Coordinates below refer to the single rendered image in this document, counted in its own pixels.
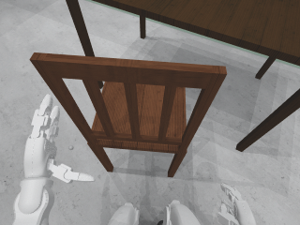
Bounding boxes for left robot forearm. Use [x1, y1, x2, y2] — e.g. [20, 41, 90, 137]
[12, 177, 55, 225]

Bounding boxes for table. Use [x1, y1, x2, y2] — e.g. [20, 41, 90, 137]
[66, 0, 300, 152]

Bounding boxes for chair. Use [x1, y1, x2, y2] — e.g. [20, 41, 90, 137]
[29, 52, 227, 177]

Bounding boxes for left robot thigh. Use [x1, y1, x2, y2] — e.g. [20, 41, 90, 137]
[107, 205, 140, 225]

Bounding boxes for robot right hand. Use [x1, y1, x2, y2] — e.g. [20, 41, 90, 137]
[218, 183, 257, 225]

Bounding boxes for left robot shin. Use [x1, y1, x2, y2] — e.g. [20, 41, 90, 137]
[125, 202, 133, 207]

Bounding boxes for robot left hand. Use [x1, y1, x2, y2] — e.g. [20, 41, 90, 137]
[23, 94, 96, 184]

